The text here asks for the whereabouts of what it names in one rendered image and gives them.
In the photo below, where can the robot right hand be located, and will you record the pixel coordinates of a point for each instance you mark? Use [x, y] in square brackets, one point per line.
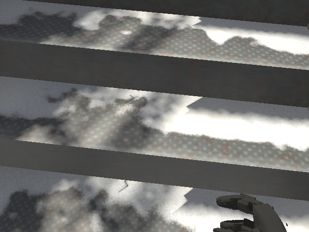
[265, 218]

